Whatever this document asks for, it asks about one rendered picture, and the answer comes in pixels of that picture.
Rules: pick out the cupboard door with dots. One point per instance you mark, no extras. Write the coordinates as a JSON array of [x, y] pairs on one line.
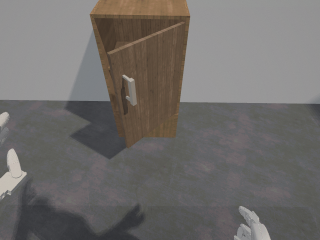
[[154, 62]]

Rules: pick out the robot right hand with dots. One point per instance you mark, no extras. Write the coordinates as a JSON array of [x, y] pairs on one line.
[[257, 231]]

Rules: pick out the handle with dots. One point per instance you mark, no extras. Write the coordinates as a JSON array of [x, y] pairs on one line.
[[132, 90]]

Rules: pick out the robot left hand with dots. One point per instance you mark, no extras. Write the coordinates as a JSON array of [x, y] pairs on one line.
[[12, 179]]

